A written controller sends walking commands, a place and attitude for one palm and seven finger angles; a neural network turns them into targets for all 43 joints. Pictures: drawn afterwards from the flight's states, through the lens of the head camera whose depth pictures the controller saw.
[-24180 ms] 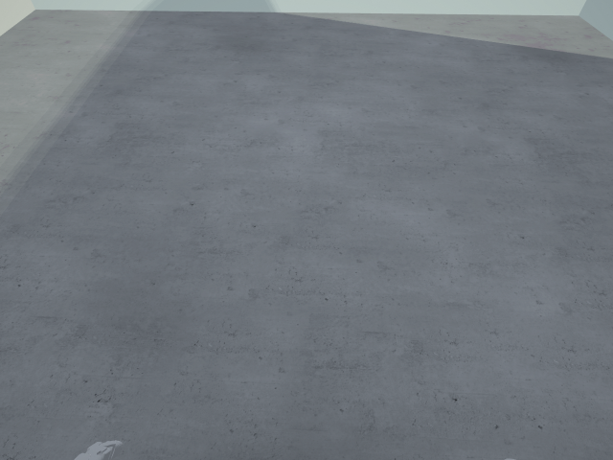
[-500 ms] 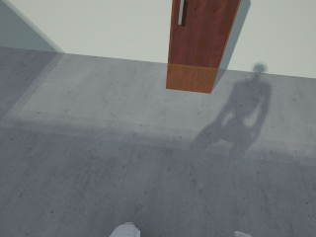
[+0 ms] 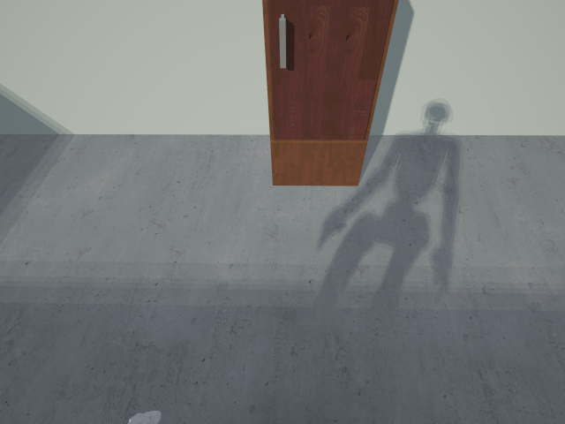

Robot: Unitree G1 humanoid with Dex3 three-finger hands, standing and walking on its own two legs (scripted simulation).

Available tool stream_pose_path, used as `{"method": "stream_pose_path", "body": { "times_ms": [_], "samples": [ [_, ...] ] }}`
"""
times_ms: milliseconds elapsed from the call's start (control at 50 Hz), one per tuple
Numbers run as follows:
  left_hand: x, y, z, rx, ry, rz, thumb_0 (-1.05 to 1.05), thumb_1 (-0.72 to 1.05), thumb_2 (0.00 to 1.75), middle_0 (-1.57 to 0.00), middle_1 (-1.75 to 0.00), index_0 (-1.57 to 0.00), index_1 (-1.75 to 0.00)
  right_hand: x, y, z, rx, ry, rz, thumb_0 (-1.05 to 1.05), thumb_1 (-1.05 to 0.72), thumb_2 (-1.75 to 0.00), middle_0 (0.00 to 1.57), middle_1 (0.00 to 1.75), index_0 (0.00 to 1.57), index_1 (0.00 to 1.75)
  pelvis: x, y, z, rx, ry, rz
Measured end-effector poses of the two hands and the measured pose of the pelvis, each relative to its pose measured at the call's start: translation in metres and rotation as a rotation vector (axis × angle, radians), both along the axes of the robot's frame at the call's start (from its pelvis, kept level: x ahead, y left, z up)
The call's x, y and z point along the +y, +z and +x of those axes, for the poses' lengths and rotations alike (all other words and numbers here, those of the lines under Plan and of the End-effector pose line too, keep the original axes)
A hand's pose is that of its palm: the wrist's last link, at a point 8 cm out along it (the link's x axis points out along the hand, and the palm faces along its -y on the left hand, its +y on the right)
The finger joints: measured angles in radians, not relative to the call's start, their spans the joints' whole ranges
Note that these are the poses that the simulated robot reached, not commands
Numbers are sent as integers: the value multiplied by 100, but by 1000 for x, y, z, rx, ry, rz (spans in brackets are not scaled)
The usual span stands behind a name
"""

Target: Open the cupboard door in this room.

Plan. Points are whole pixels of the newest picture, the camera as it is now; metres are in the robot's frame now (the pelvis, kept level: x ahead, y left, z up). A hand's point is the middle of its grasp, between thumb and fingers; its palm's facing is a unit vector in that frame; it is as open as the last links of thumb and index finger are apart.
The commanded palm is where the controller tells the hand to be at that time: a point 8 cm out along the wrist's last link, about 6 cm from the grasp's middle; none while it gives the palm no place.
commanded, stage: stand and wait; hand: left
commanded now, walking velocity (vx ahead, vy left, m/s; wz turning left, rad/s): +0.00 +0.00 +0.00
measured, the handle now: (282, 41) +1.22 +0.05 -0.03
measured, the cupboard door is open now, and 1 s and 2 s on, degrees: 0 0 0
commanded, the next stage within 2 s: turn or walk to find it in 0.54 s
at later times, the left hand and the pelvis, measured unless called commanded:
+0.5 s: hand out of the picture +0.03 +0.19 -0.16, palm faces +0.07 -0.98 -0.17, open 7.3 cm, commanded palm none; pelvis +0.05 +0.02 +0.02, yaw +0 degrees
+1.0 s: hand out of the picture +0.07 +0.17 -0.17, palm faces +0.04 -0.98 -0.18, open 7.3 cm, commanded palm none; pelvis +0.09 +0.01 +0.01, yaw +0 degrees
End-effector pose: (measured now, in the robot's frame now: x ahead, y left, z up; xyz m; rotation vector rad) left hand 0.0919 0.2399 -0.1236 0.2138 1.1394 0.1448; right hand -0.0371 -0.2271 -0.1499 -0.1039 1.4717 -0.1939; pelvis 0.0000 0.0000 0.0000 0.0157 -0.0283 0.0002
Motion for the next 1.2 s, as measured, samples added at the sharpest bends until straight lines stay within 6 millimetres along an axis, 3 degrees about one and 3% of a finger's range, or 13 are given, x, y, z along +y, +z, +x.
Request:
{"method": "stream_pose_path", "body": {
  "times_ms": [120,260,420,560,660,740,940,1200],
  "samples": [
    [-24,1,2,49,8,-38,0,92,89,-20,-30,-20,-30,6,2,23,14,9,33,1,-91,-90,19,29,20,29,-5,8,13,3,21,-10],
    [-10,-9,-11,86,87,-62,-1,94,89,-20,-30,-20,-30,23,8,55,-51,55,25,1,-91,-90,19,29,20,29,5,7,22,4,22,-35],
    [3,-8,-46,201,121,-69,0,94,89,-20,-30,-20,-30,32,21,70,-51,67,5,2,-93,-90,20,30,20,30,16,17,40,7,13,-19],
    [-5,-9,-80,326,127,-93,0,92,89,-20,-30,-20,-30,35,22,80,-56,62,-6,2,-93,-90,20,30,20,30,24,18,49,7,3,-18],
    [-12,-11,-89,371,127,-118,1,91,89,-20,-30,-20,-30,39,21,82,-49,54,0,1,-92,-90,20,29,20,29,26,16,56,9,-6,-15],
    [-16,-13,-80,382,119,-120,1,91,89,-20,-30,-20,-30,42,15,80,-28,29,17,1,-91,-90,20,30,20,29,23,13,69,11,-11,-9],
    [-26,-14,-31,319,102,-89,1,92,89,-20,-30,-20,-30,43,8,89,18,13,41,1,-91,-90,20,30,20,29,13,9,90,29,-7,-18],
    [-12,-8,-7,259,103,-43,2,93,89,-20,-30,-20,-30,27,11,109,-12,34,18,1,-91,-90,20,30,20,29,6,12,91,27,3,-20]
  ]
}}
